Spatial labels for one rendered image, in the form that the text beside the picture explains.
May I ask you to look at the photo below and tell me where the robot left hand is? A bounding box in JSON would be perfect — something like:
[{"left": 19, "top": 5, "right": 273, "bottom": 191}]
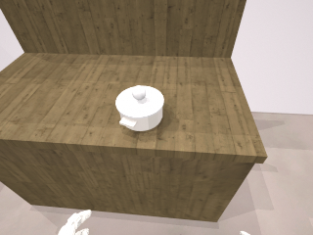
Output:
[{"left": 58, "top": 210, "right": 92, "bottom": 235}]

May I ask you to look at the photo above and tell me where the pot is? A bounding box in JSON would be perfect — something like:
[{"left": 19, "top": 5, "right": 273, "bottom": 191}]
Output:
[{"left": 119, "top": 108, "right": 162, "bottom": 131}]

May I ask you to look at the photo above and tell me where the knob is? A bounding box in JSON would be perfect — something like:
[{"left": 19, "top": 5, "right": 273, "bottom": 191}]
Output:
[{"left": 131, "top": 85, "right": 147, "bottom": 100}]

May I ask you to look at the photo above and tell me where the table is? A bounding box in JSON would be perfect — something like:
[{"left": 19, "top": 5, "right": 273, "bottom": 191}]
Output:
[{"left": 0, "top": 0, "right": 268, "bottom": 222}]

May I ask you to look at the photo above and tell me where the lid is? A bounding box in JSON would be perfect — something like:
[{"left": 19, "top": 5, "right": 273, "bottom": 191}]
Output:
[{"left": 115, "top": 85, "right": 164, "bottom": 119}]

